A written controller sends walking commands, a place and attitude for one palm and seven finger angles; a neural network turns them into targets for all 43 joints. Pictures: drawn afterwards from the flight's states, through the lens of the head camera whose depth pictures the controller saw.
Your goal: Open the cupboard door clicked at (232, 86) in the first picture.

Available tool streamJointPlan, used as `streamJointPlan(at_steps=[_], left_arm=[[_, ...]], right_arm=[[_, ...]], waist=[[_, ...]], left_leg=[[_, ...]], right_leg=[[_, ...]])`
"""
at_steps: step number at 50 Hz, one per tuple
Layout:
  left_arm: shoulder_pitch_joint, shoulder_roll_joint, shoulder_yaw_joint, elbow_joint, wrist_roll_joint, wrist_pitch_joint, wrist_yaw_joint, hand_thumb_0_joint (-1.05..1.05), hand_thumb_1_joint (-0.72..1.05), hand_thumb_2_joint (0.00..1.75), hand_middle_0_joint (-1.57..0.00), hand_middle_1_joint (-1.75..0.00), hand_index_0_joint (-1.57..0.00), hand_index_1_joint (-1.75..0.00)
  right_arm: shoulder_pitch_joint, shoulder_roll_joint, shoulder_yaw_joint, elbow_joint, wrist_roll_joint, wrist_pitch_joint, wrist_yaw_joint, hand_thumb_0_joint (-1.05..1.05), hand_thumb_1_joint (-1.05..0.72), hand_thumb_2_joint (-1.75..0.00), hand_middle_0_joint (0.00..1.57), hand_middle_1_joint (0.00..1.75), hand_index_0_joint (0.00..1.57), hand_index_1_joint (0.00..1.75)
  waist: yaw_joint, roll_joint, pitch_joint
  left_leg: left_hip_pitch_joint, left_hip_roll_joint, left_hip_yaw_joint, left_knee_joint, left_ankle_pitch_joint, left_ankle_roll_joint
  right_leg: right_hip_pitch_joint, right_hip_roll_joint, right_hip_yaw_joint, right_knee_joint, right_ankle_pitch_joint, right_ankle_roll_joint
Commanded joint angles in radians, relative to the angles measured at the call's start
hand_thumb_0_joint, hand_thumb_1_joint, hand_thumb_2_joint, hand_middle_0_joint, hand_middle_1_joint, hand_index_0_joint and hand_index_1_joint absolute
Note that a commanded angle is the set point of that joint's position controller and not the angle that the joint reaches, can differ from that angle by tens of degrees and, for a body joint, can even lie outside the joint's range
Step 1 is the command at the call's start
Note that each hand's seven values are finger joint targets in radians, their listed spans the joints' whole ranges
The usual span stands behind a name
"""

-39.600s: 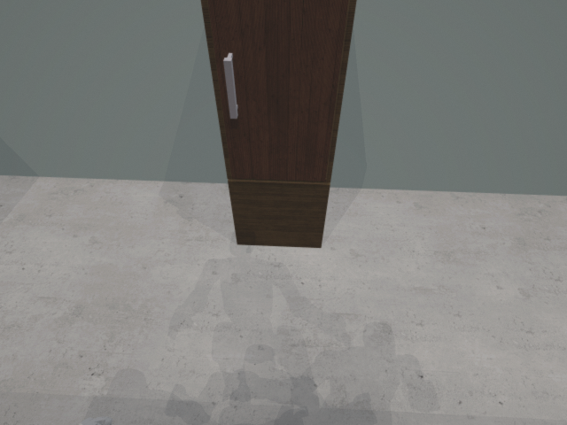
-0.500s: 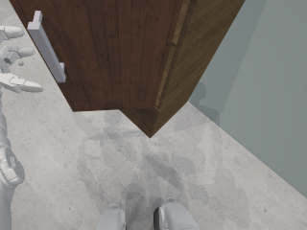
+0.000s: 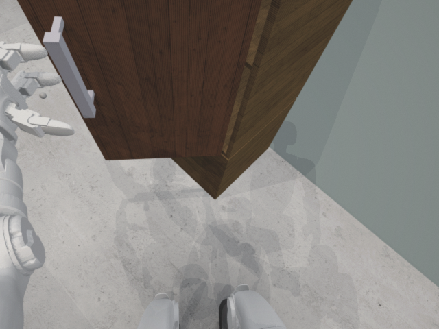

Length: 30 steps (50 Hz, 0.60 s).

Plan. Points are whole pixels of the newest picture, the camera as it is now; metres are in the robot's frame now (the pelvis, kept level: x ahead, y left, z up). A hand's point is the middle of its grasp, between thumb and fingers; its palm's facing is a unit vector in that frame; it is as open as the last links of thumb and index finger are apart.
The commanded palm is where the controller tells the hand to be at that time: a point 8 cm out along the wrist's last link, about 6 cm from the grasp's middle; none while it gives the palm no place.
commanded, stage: slide the fingers in behind the handle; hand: left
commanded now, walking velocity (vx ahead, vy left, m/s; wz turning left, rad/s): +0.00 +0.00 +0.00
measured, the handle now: (75, 73) +0.53 +0.22 +0.09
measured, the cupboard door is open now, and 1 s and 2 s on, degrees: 50 49 48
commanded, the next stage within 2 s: close the thumb around the handle in 1.24 s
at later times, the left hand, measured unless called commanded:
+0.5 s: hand (51, 100) +0.48 +0.25 +0.08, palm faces +0.10 -0.99 +0.00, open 14.7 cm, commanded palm +0.46 +0.26 +0.08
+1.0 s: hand (89, 95) +0.49 +0.20 +0.09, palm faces +0.07 -1.00 -0.02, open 14.0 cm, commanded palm +0.47 +0.24 +0.08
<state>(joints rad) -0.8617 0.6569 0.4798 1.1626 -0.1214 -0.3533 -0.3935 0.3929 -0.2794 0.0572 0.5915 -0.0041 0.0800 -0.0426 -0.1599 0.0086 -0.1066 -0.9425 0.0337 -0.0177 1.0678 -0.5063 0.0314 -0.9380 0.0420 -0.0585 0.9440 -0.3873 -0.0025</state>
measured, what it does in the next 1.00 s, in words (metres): stands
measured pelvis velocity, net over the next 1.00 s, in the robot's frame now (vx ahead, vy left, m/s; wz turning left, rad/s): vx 0.00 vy -0.01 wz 0.02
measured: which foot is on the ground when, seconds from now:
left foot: down 0.00-1.00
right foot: down 0.00-1.00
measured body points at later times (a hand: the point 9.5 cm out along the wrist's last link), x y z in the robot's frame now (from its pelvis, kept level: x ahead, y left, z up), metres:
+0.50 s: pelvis +0.00 +0.00 +0.00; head +0.12 +0.03 +0.44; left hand +0.47 +0.31 +0.08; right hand +0.03 -0.27 -0.11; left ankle -0.01 +0.09 -0.67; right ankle +0.03 -0.13 -0.67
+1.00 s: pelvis +0.00 -0.01 +0.00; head +0.11 +0.00 +0.44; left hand +0.48 +0.25 +0.09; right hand +0.02 -0.27 -0.11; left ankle -0.01 +0.09 -0.67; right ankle +0.03 -0.13 -0.67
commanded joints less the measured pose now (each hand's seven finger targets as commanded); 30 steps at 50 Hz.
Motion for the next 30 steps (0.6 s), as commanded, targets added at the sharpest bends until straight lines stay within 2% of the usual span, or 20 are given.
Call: streamJointPlan(at_steps=[1, 2, 5, 7, 8, 9, 10, 12, 13, 14, 16, 17, 19, 21, 23, 24, 25, 26, 27, 30], left_arm=[[-0.423, 0.259, 0.003, -0.217, -0.035, -0.070, -0.009, 0.00, -0.50, 0.30, -0.30, -1.20, -0.30, -1.20], [-0.413, 0.262, 0.005, -0.211, -0.034, -0.068, -0.009, 0.00, -0.50, 0.30, -0.30, -1.20, -0.30, -1.20], [-0.438, 0.197, -0.037, -0.243, -0.040, -0.074, -0.002, 0.00, -0.50, 0.30, -0.30, -1.20, -0.30, -1.20], [-0.439, 0.212, -0.030, -0.215, -0.033, -0.072, 0.007, 0.00, -0.50, 0.30, -0.30, -1.20, -0.30, -1.20], [-0.448, 0.171, -0.062, -0.210, -0.033, -0.071, 0.007, 0.00, -0.50, 0.30, -0.30, -1.20, -0.30, -1.20], [-0.457, 0.178, -0.056, -0.213, -0.032, -0.071, 0.010, 0.00, -0.50, 0.30, -0.30, -1.20, -0.30, -1.20], [-0.470, 0.185, -0.051, -0.234, -0.033, -0.080, 0.015, 0.00, -0.50, 0.30, -0.30, -1.20, -0.30, -1.20], [-0.486, 0.123, -0.096, -0.267, -0.030, -0.087, 0.019, 0.00, -0.50, 0.30, -0.30, -1.20, -0.30, -1.20], [-0.468, 0.113, -0.097, -0.256, -0.031, -0.086, 0.021, 0.00, -0.50, 0.30, -0.30, -1.20, -0.30, -1.20], [-0.475, 0.092, -0.112, -0.247, -0.033, -0.083, 0.025, 0.00, -0.50, 0.30, -0.30, -1.20, -0.30, -1.20], [-0.485, 0.101, -0.105, -0.260, -0.032, -0.091, 0.032, 0.00, -0.50, 0.30, -0.30, -1.20, -0.30, -1.20], [-0.487, 0.051, -0.144, -0.248, -0.031, -0.086, 0.034, 0.00, -0.50, 0.30, -0.30, -1.20, -0.30, -1.20], [-0.498, 0.050, -0.142, -0.272, -0.029, -0.091, 0.042, 0.00, -0.50, 0.30, -0.30, -1.20, -0.30, -1.20], [-0.494, 0.046, -0.141, -0.307, -0.030, -0.103, 0.048, 0.00, -0.50, 0.30, -0.30, -1.20, -0.30, -1.20], [-0.489, -0.013, -0.186, -0.303, -0.033, -0.104, 0.052, 0.00, -0.50, 0.30, -0.30, -1.20, -0.30, -1.20], [-0.480, -0.004, -0.178, -0.310, -0.032, -0.106, 0.056, 0.00, -0.50, 0.30, -0.30, -1.20, -0.30, -1.20], [-0.488, -0.033, -0.199, -0.313, -0.039, -0.109, 0.058, 0.00, -0.50, 0.30, -0.30, -1.20, -0.30, -1.20], [-0.493, -0.014, -0.185, -0.311, -0.034, -0.113, 0.062, 0.00, -0.50, 0.30, -0.30, -1.20, -0.30, -1.20], [-0.503, -0.035, -0.204, -0.330, -0.033, -0.116, 0.067, 0.00, -0.50, 0.30, -0.30, -1.20, -0.30, -1.20], [-0.516, -0.089, -0.241, -0.321, -0.037, -0.118, 0.081, 0.00, -0.50, 0.30, -0.30, -1.20, -0.30, -1.20]], right_arm=[[0.158, -0.190, -0.071, -0.042, 0.005, -0.011, -0.012, 0.00, -0.90, -0.90, 0.20, 0.30, 0.20, 0.30], [0.161, -0.191, -0.071, -0.044, 0.006, -0.010, -0.013, 0.00, -0.90, -0.90, 0.20, 0.30, 0.20, 0.30], [0.159, -0.184, -0.073, -0.041, 0.003, -0.017, -0.012, 0.00, -0.90, -0.90, 0.20, 0.30, 0.20, 0.30], [0.161, -0.187, -0.073, -0.029, 0.003, -0.017, -0.012, 0.00, -0.90, -0.90, 0.20, 0.30, 0.20, 0.30], [0.156, -0.184, -0.072, -0.030, 0.003, -0.020, -0.011, 0.00, -0.90, -0.90, 0.20, 0.30, 0.20, 0.30], [0.156, -0.185, -0.073, -0.025, 0.001, -0.022, -0.010, 0.00, -0.90, -0.90, 0.20, 0.30, 0.20, 0.30], [0.161, -0.186, -0.073, -0.025, 0.000, -0.023, -0.012, 0.00, -0.90, -0.90, 0.20, 0.30, 0.20, 0.30], [0.159, -0.179, -0.079, -0.017, -0.001, -0.027, -0.008, 0.00, -0.90, -0.90, 0.20, 0.30, 0.20, 0.30], [0.159, -0.180, -0.080, -0.014, -0.003, -0.028, -0.006, 0.00, -0.90, -0.90, 0.20, 0.30, 0.20, 0.30], [0.161, -0.179, -0.079, -0.008, -0.004, -0.029, -0.004, 0.00, -0.90, -0.90, 0.20, 0.30, 0.20, 0.30], [0.160, -0.181, -0.083, -0.002, -0.003, -0.029, -0.005, 0.00, -0.90, -0.90, 0.20, 0.30, 0.20, 0.30], [0.157, -0.176, -0.081, -0.001, -0.002, -0.030, -0.003, 0.00, -0.90, -0.90, 0.20, 0.30, 0.20, 0.30], [0.157, -0.176, -0.084, 0.005, -0.005, -0.033, 0.000, 0.00, -0.90, -0.90, 0.20, 0.30, 0.20, 0.30], [0.160, -0.174, -0.088, 0.008, -0.007, -0.034, 0.002, 0.00, -0.90, -0.90, 0.20, 0.30, 0.20, 0.30], [0.151, -0.167, -0.089, 0.013, -0.005, -0.035, 0.007, 0.00, -0.90, -0.90, 0.20, 0.30, 0.20, 0.30], [0.152, -0.169, -0.091, 0.014, -0.005, -0.033, 0.008, 0.00, -0.90, -0.90, 0.20, 0.30, 0.20, 0.30], [0.151, -0.166, -0.089, 0.012, -0.006, -0.036, 0.008, 0.00, -0.90, -0.90, 0.20, 0.30, 0.20, 0.30], [0.149, -0.170, -0.091, 0.018, -0.005, -0.035, 0.007, 0.00, -0.90, -0.90, 0.20, 0.30, 0.20, 0.30], [0.144, -0.167, -0.092, 0.015, -0.005, -0.036, 0.009, 0.00, -0.90, -0.90, 0.20, 0.30, 0.20, 0.30], [0.140, -0.162, -0.090, 0.019, -0.006, -0.042, 0.010, 0.00, -0.90, -0.90, 0.20, 0.30, 0.20, 0.30]], waist=[[-0.006, 0.184, -0.452], [0.000, 0.169, -0.447], [-0.011, 0.194, -0.452], [-0.011, 0.174, -0.431], [-0.021, 0.181, -0.425], [-0.022, 0.176, -0.419], [-0.019, 0.176, -0.440], [-0.022, 0.222, -0.484], [-0.015, 0.226, -0.474], [-0.027, 0.206, -0.461], [-0.024, 0.193, -0.474], [-0.035, 0.197, -0.448], [-0.029, 0.210, -0.461], [-0.017, 0.230, -0.520], [-0.029, 0.222, -0.483], [-0.024, 0.205, -0.474], [-0.035, 0.196, -0.466], [-0.027, 0.187, -0.473], [-0.029, 0.212, -0.478], [-0.042, 0.197, -0.432]], left_leg=[[0.360, 0.000, -0.042, -0.131, 0.469, -0.021], [0.350, -0.002, -0.044, -0.135, 0.454, -0.020], [0.389, -0.002, -0.049, -0.132, 0.477, -0.021], [0.370, 0.000, -0.055, -0.137, 0.456, -0.025], [0.371, -0.002, -0.053, -0.137, 0.441, -0.023], [0.363, -0.002, -0.053, -0.136, 0.426, -0.021], [0.378, -0.003, -0.058, -0.135, 0.450, -0.022], [0.455, 0.002, -0.071, -0.132, 0.509, -0.037], [0.460, 0.004, -0.072, -0.132, 0.516, -0.041], [0.456, 0.004, -0.074, -0.132, 0.514, -0.040], [0.458, 0.004, -0.076, -0.130, 0.523, -0.039], [0.456, 0.003, -0.075, -0.132, 0.510, -0.038], [0.474, 0.002, -0.078, -0.136, 0.503, -0.040], [0.514, 0.002, -0.082, -0.128, 0.585, -0.049], [0.517, 0.004, -0.081, -0.130, 0.581, -0.051], [0.511, 0.005, -0.084, -0.135, 0.573, -0.050], [0.507, 0.002, -0.081, -0.134, 0.574, -0.046], [0.511, 0.005, -0.090, -0.137, 0.570, -0.051], [0.522, 0.003, -0.088, -0.138, 0.573, -0.051], [0.507, -0.001, -0.089, -0.144, 0.537, -0.047]], right_leg=[[0.208, 0.016, 0.021, -0.076, 0.285, -0.022], [0.213, 0.014, 0.021, -0.077, 0.275, -0.023], [0.181, 0.014, 0.017, -0.076, 0.271, -0.026], [0.178, 0.013, 0.014, -0.076, 0.257, -0.026], [0.166, 0.013, 0.016, -0.079, 0.248, -0.024], [0.166, 0.012, 0.016, -0.081, 0.242, -0.024], [0.175, 0.012, 0.015, -0.075, 0.252, -0.028], [0.133, 0.011, 0.009, -0.073, 0.252, -0.027], [0.124, 0.012, 0.005, -0.072, 0.247, -0.030], [0.123, 0.013, 0.002, -0.074, 0.248, -0.028], [0.127, 0.013, 0.005, -0.073, 0.255, -0.028], [0.113, 0.013, 0.003, -0.078, 0.246, -0.027], [0.114, 0.012, 0.001, -0.081, 0.239, -0.030], [0.130, 0.012, 0.002, -0.072, 0.274, -0.031], [0.116, 0.014, -0.002, -0.080, 0.269, -0.029], [0.122, 0.014, -0.005, -0.081, 0.265, -0.030], [0.122, 0.015, -0.005, -0.082, 0.269, -0.031], [0.119, 0.013, -0.006, -0.079, 0.262, -0.030], [0.117, 0.013, -0.004, -0.081, 0.263, -0.030], [0.106, 0.012, -0.009, -0.086, 0.243, -0.033]])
